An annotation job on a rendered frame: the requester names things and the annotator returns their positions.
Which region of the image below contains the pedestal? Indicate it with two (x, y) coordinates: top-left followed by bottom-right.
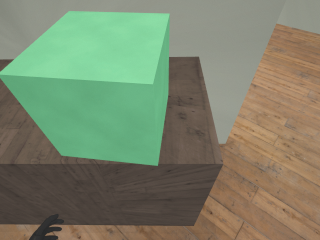
(0, 56), (224, 226)

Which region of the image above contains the robot left hand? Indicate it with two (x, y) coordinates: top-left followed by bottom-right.
(29, 214), (64, 240)

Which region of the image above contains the carton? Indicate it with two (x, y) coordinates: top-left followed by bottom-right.
(0, 11), (170, 166)

